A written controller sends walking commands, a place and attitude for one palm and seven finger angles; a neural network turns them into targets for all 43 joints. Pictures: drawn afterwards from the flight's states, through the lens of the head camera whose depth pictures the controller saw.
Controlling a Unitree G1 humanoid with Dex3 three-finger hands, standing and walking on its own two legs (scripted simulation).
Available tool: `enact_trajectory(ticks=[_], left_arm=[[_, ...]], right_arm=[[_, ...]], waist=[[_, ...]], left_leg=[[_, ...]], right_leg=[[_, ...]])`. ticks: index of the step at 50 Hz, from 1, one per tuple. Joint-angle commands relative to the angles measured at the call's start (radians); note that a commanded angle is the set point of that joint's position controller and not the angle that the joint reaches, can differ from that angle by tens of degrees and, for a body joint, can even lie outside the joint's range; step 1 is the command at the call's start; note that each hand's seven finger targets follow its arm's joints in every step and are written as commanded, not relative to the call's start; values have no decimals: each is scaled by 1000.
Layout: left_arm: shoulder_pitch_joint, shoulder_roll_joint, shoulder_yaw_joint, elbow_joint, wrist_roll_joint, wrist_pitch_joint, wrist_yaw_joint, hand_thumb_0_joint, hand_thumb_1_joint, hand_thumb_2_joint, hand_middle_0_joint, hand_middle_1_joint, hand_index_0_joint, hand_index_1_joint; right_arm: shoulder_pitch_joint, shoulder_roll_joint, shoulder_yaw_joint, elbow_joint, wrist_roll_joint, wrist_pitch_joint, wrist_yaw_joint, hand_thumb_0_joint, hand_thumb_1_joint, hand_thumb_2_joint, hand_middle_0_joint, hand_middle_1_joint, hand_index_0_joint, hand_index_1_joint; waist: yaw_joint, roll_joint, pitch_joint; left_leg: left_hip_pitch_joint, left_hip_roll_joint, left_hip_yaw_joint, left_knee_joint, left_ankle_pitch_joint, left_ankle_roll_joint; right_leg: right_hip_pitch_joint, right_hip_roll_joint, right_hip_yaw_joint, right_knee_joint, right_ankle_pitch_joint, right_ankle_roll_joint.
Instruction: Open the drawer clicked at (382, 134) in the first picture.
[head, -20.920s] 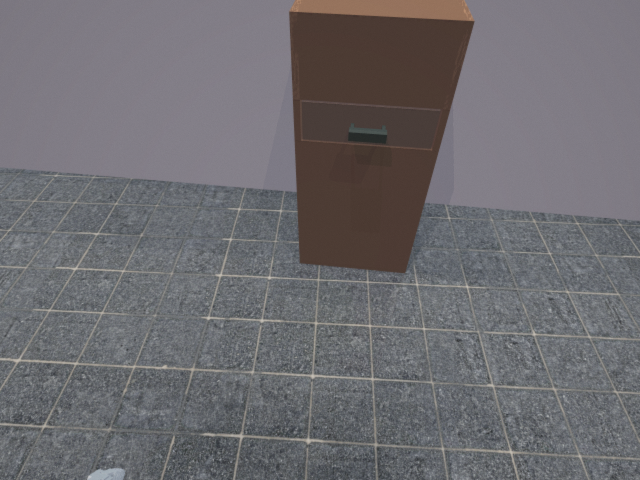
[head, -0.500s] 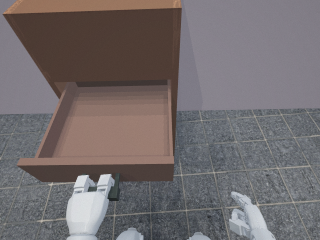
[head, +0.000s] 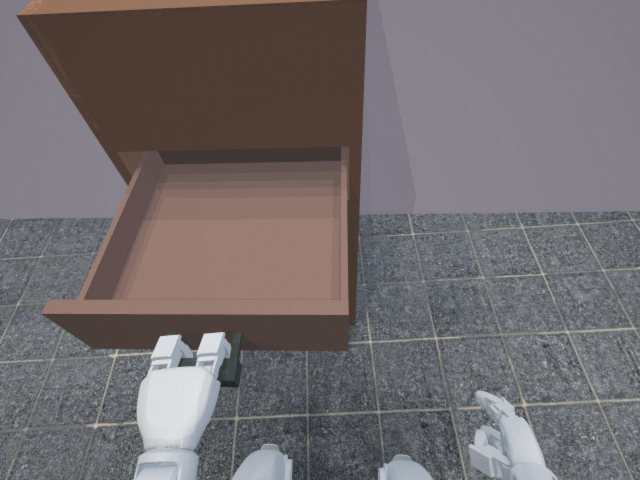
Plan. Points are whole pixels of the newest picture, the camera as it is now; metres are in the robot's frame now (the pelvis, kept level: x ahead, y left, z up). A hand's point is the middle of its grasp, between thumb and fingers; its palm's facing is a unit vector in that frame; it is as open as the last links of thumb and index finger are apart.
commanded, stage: open the thumb to release the handle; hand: left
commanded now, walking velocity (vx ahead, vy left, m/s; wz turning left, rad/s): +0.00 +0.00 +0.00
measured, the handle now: (201, 355) +0.28 +0.18 -0.03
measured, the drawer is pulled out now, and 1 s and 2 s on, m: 0.30 0.30 0.30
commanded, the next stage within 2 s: lift the hand off the handle in 0.34 s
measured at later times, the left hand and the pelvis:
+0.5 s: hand (199, 404) +0.22 +0.18 -0.04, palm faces +0.01 -0.09 -1.00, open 13.5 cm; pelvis -0.01 +0.00 +0.01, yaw +0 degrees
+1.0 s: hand (198, 393) +0.23 +0.18 -0.03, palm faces -0.01 -0.10 -1.00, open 13.7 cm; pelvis -0.01 +0.01 +0.01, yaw +0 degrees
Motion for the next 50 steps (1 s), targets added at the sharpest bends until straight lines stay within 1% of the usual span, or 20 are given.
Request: enact_trajectory(ticks=[1,3,5,7,9,12,19,22,23,26,27,32,33,35,36,39,40,44,46,50], left_arm=[[-59,107,86,-144,-11,48,35,0,270,630,-355,-1283,-355,-1283],[-70,96,70,-137,-11,50,30,0,130,570,-345,-1268,-345,-1268],[-88,106,80,-110,-14,52,24,0,-10,510,-335,-1253,-335,-1253],[-123,95,57,-119,-11,49,19,0,-150,450,-325,-1237,-325,-1237],[-128,112,79,-101,-12,50,18,0,-290,390,-315,-1222,-315,-1222],[-140,93,55,-99,-12,43,16,0,-500,300,-300,-1200,-300,-1200],[-131,118,95,-87,-16,35,19,0,-500,300,-300,-1200,-300,-1200],[-122,82,48,-126,-14,34,22,0,-500,300,-300,-1200,-300,-1200],[-124,91,59,-111,-13,38,23,0,-500,300,-300,-1200,-300,-1200],[-181,112,79,-93,-6,41,27,0,-500,300,-300,-1200,-300,-1200],[-191,96,60,-105,-3,40,29,0,-500,300,-300,-1200,-300,-1200],[-296,97,49,-77,-5,52,31,0,-500,300,-300,-1200,-300,-1200],[-282,111,69,-69,-3,54,31,0,-500,300,-300,-1200,-300,-1200],[-268,101,60,-67,-9,59,29,0,-500,300,-300,-1200,-300,-1200],[-252,104,67,-55,-16,62,25,0,-500,300,-300,-1200,-300,-1200],[-263,112,64,-108,-17,62,23,0,-500,300,-300,-1200,-300,-1200],[-244,96,47,-121,-20,63,22,0,-500,300,-300,-1200,-300,-1200],[-242,119,71,-142,-25,61,18,0,-500,300,-300,-1200,-300,-1200],[-243,108,59,-149,-25,57,17,0,-500,300,-300,-1200,-300,-1200],[-222,114,63,-187,-27,52,17,0,-500,300,-300,-1200,-300,-1200]], right_arm=[[-98,-88,-27,-147,15,-43,-14,0,-900,-900,200,300,200,300],[-99,-87,-25,-145,16,-44,-16,0,-900,-900,200,300,200,300],[-105,-89,-20,-139,17,-43,-22,0,-900,-900,200,300,200,300],[-106,-88,-20,-141,18,-45,-24,0,-900,-900,200,300,200,300],[-98,-90,-21,-137,19,-47,-29,0,-900,-900,200,300,200,300],[-97,-86,-20,-137,19,-49,-29,0,-900,-900,200,300,200,300],[-95,-87,-20,-133,19,-48,-32,0,-900,-900,200,300,200,300],[-99,-85,-21,-145,18,-45,-23,0,-900,-900,200,300,200,300],[-98,-83,-24,-143,19,-43,-23,0,-900,-900,200,300,200,300],[-99,-85,-22,-130,17,-41,-30,0,-900,-900,200,300,200,300],[-103,-85,-21,-135,16,-42,-30,0,-900,-900,200,300,200,300],[-96,-85,-22,-114,19,-43,-39,0,-900,-900,200,300,200,300],[-92,-86,-24,-115,19,-43,-42,0,-900,-900,200,300,200,300],[-93,-85,-22,-116,20,-41,-43,0,-900,-900,200,300,200,300],[-87,-84,-23,-115,23,-39,-43,0,-900,-900,200,300,200,300],[-95,-86,-23,-125,22,-33,-42,0,-900,-900,200,300,200,300],[-97,-82,-21,-132,22,-32,-40,0,-900,-900,200,300,200,300],[-102,-85,-19,-134,23,-28,-41,0,-900,-900,200,300,200,300],[-97,-83,-20,-135,22,-29,-39,0,-900,-900,200,300,200,300],[-97,-83,-20,-142,21,-27,-33,0,-900,-900,200,300,200,300]], waist=[[4,-90,-230],[4,-87,-221],[4,-123,-204],[0,-92,-191],[1,-99,-194],[3,-80,-191],[9,-95,-201],[9,-65,-211],[6,-81,-200],[-1,-100,-198],[-1,-74,-199],[-17,-88,-207],[-4,-78,-222],[-2,-72,-237],[0,-93,-226],[2,-70,-254],[5,-62,-252],[-1,-66,-227],[-2,-65,-215],[5,-48,-231]], left_leg=[[204,-88,34,-119,212,66],[210,-88,35,-127,201,68],[188,-90,36,-129,180,68],[192,-89,36,-137,160,69],[199,-87,32,-142,153,69],[203,-88,34,-144,151,69],[192,-89,32,-139,165,67],[216,-87,31,-143,179,67],[214,-86,32,-142,175,67],[199,-86,30,-138,155,69],[208,-86,30,-139,157,68],[215,-85,28,-142,144,72],[220,-85,28,-144,154,70],[231,-85,32,-145,173,70],[224,-86,30,-149,174,70],[249,-86,28,-156,199,68],[255,-85,31,-162,201,68],[268,-85,28,-174,198,69],[274,-84,30,-183,191,69],[310,-81,29,-196,224,67]], right_leg=[[145,36,0,-232,366,-25],[140,36,-3,-242,339,-25],[140,33,7,-254,316,-20],[128,30,6,-266,274,-21],[128,35,2,-270,253,-24],[121,32,-1,-270,245,-23],[137,32,6,-263,277,-25],[128,33,-6,-256,282,-27],[124,35,-6,-260,274,-26],[115,34,-2,-262,251,-23],[106,34,-7,-261,248,-24],[96,31,-13,-269,220,-20],[104,34,-15,-262,232,-23],[120,32,-13,-263,260,-23],[132,33,-16,-266,269,-23],[152,36,-15,-264,295,-26],[158,34,-17,-269,296,-24],[164,37,-16,-287,288,-25],[165,36,-20,-293,276,-24],[178,41,-22,-292,303,-28]])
